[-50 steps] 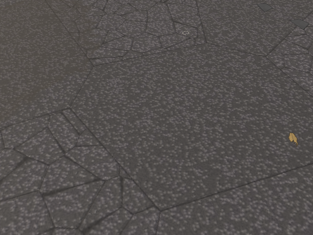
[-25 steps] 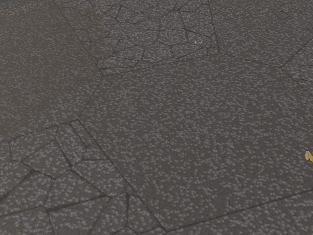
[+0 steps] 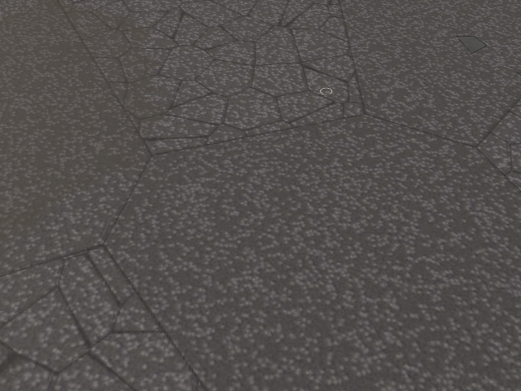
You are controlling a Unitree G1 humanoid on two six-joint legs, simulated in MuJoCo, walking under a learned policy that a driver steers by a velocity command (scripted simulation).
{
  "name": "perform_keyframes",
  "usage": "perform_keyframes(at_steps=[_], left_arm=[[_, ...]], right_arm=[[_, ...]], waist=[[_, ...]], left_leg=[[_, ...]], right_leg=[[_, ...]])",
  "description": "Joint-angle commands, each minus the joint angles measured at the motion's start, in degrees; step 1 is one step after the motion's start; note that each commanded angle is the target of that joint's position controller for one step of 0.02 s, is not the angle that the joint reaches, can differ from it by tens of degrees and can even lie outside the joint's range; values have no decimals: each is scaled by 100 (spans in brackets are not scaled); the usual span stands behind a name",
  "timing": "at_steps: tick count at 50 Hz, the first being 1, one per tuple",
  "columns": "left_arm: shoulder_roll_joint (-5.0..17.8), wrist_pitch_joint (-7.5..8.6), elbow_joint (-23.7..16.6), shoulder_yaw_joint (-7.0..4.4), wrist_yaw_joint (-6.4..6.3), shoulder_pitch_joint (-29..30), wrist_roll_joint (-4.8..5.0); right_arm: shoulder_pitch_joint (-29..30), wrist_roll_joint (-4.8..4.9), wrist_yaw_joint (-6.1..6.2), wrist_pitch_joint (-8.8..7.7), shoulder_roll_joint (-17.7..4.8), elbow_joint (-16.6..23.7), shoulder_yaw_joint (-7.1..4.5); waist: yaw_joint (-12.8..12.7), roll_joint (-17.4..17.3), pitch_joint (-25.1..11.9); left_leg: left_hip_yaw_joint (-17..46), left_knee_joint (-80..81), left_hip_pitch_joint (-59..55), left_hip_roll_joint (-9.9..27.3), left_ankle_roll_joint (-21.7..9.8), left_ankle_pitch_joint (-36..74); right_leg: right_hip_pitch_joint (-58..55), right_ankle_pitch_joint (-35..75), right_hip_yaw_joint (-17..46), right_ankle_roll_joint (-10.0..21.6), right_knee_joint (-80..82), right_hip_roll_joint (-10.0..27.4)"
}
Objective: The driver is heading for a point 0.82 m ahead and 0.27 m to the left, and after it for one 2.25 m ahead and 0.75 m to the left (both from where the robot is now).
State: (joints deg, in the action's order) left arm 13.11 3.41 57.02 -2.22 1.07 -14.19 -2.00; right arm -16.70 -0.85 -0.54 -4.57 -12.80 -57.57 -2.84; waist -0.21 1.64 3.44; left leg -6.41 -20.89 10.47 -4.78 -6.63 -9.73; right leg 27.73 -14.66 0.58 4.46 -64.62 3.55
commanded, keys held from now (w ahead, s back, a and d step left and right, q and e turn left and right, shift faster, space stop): w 0.36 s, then w+q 0.64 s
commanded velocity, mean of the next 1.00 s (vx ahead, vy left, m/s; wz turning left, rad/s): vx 0.50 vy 0.00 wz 0.25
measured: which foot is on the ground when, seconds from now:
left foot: down 0.00-0.38, up 0.40-0.88, down 0.90-1.00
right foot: up 0.00-0.34, down 0.36-0.92, up 0.94-1.00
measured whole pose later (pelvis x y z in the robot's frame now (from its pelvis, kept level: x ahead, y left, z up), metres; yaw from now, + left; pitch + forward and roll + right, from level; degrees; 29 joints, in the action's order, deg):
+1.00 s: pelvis +0.55 +0.03 -0.02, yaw +19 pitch +0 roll +0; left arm 11.9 4.5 54.8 -2.8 -0.4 -18.0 -0.8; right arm -7.9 -1.4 -1.0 -1.4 -13.9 -50.7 -4.2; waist -0.6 0.3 4.2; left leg -5.9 -33.0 20.9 -6.2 -9.1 -12.7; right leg 16.1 -22.5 -4.4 1.1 -70.9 2.9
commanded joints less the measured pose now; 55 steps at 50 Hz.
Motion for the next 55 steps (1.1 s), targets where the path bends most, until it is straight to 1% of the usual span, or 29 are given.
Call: perform_keyframes(at_steps=[1, 4, 7, 12, 15, 16, 17, 18, 19, 20, 21, 22, 23, 24, 26, 29, 34, 38, 41, 43, 44, 45, 46, 47, 48, 49, 50, 52, 55], left_arm=[[185, -117, -161, -42, 53, -274, -32], [226, -129, -455, -39, 74, 555, -5], [116, -94, -666, 22, 91, 1179, 50], [128, -52, -942, 62, 69, 1895, 71], [228, 23, -968, 17, 33, 1680, 80], [313, 50, -849, -31, -9, 1264, 77], [433, 90, -607, -103, -61, 510, 72], [627, 149, -313, -199, -121, -483, -14], [1208, 171, -200, -356, -199, -1367, -186], [1303, 77, -196, -416, -132, -1293, -60], [997, 42, -301, -354, -90, -640, 93], [619, 82, -388, -251, -72, -126, 118], [340, 135, -373, -180, -69, 88, 83], [181, 188, -281, -127, -104, 61, 90], [126, 290, -143, -98, -142, -169, 96], [351, 385, -68, -146, -158, -424, 114], [321, 387, -19, -103, -188, -735, 109], [458, 344, 106, -118, -269, -1173, 105], [587, 257, 132, -147, -338, -1207, 72], [758, 174, 85, -202, -371, -1085, 39], [844, 116, 32, -232, -359, -1040, 33], [894, 77, -55, -250, -320, -945, 57], [641, 90, -267, -195, -278, -954, 65], [306, 141, -744, -161, -147, -897, 176], [660, 216, -869, -202, -119, -164, 96], [603, 301, -970, -176, -93, 29, 166], [589, 323, -877, -182, -117, -99, 161], [490, 113, -850, -167, -111, -290, -45], [400, -120, -1019, -153, -49, -94, -91]], right_arm=[[-289, 18, 18, -165, -503, 109, -53], [-688, 38, 30, -148, -476, 3, -16], [-987, 39, 52, -146, -444, -83, 23], [-1478, -35, 137, -105, -463, -291, 44], [-1311, -83, 188, -80, -561, -319, 21], [-1223, -91, 195, -76, -623, -315, 4], [-1152, -87, 181, -60, -665, -316, -6], [-1019, -27, 168, -61, -650, -258, 8], [-1168, 135, 110, -81, -248, -15, 118], [-1649, 242, 91, -61, -183, -86, 71], [-1128, 98, 136, -12, -615, -34, -51], [-718, 70, 110, -36, -493, 84, -43], [-604, 64, 95, -12, -339, 78, -37], [-565, -38, 62, 66, -294, 97, -58], [-725, -109, -26, 224, -98, 57, -50], [-198, -97, -100, 343, -86, 305, -72], [932, -49, -178, 324, -34, 764, -10], [1636, -76, -213, 310, -10, 1070, 56], [1582, -107, -211, 302, -134, 1142, 7], [1024, -126, -180, 308, -294, 1009, -80], [499, -133, -164, 287, -422, 860, -155], [-287, -181, -121, 242, -628, 627, -270], [-834, -226, -43, 224, -1180, 546, -444], [-552, -126, -44, 295, -1636, 711, -538], [-516, -13, -8, 367, -1471, 690, -503], [-210, 15, 38, 356, -1202, 688, -432], [31, 13, 44, 317, -923, 694, -363], [288, 76, 90, 203, -721, 753, -278], [-16, 117, 72, 64, -913, 704, -301]], waist=[[-184, -386, 81], [12, -365, 254], [184, -417, 266], [407, -505, 303], [168, -578, 180], [-20, -643, -39], [-323, -619, -424], [-759, -518, -927], [-876, 275, -1735], [-607, 1045, -2311], [-415, 92, -1427], [-280, -49, -697], [-103, -175, -254], [34, -48, -80], [180, 95, -66], [219, 105, 60], [32, 158, 252], [-190, 170, 299], [-53, 287, 151], [234, 447, -203], [436, 451, -511], [820, 229, -910], [967, -469, -1441], [551, -1611, -1769], [695, -497, -1246], [509, -303, -655], [209, 147, -278], [-112, 74, -276], [-150, -131, -307]], left_leg=[[1446, 1477, 16, 1593, -581, 601], [1207, 1545, -320, 1472, -494, 1140], [941, 1446, -566, 1345, -338, 1829], [886, 1144, -1546, 1554, -375, 2762], [789, 555, -1903, 1698, -353, 4170], [742, 69, -1912, 1694, -291, 4954], [667, -770, -1845, 1607, -222, 5276], [526, -1938, -1070, 1441, -123, 4487], [288, -3879, 607, 956, 53, 2028], [492, -5591, 2038, -20, 158, -2029], [997, -5737, 2495, 434, 67, -1570], [1009, -5457, 2496, 651, 65, -1101], [991, -5092, 2284, 845, 66, -842], [1010, -4818, 2053, 955, 107, -712], [937, -4668, 1802, 969, 190, -546], [821, -4402, 2364, 1066, 274, -50], [449, -2874, 2656, 1007, 358, 954], [-19, -1837, 2532, 838, 194, 1029], [-246, -1538, 2185, 541, -96, 382], [-395, -1489, 1516, 174, -369, -259], [-379, -1300, 932, -2, -516, -456], [-137, -765, -197, -36, -717, -315], [1519, -610, -1512, 1237, -1088, -688], [4918, 329, -2769, 2550, -2081, -632], [4375, 599, -2460, 2398, -1869, -532], [3629, 653, -1786, 2270, -1635, -104], [3084, 734, -1076, 1983, -1348, 725], [2314, 784, -396, 1463, -1080, 1624], [2021, 815, -191, 1170, -1013, 2223]], right_leg=[[529, 462, 4, -134, 266, 290], [1081, 1059, -172, -279, 1058, 323], [952, 1525, -379, -327, 2047, 166], [972, 1442, -561, -164, 2940, -81], [414, 792, -629, 103, 3304, -321], [-151, 539, -688, 217, 3399, -506], [-982, 534, -737, 359, 3665, -673], [-2410, 831, -440, 566, 3890, -390], [-4177, 315, 1473, 1012, 3954, 1196], [-4881, 310, 3812, 1668, 4668, 2251], [-4094, -25, 3073, 1421, 4832, 1944], [-3188, 92, 2272, 1224, 5100, 1735], [-2505, 396, 1656, 939, 5351, 1464], [-2084, 678, 1183, 721, 5471, 1237], [-1793, 1080, 634, 555, 5606, 1057], [-1889, 1601, 35, 481, 5743, 986], [-2127, 2377, -776, 290, 5731, 740], [-2827, 3065, -1095, 253, 5555, 944], [-3411, 4739, -1352, 207, 4893, 1106], [-3585, 6054, -1493, 206, 3846, 1172], [-3487, 6034, -1500, 209, 2955, 1189], [-2883, 5162, -1578, 82, 1632, 1100], [-1518, 2325, -1571, -88, -195, 803], [910, -1759, -816, -409, -2091, -637], [1627, -1207, 97, -334, -2036, -229], [1656, -624, 113, -303, -1609, 22], [1280, -358, 99, -326, -1027, 208], [579, -272, 128, -491, -419, 358], [593, -66, -28, -698, 123, 326]])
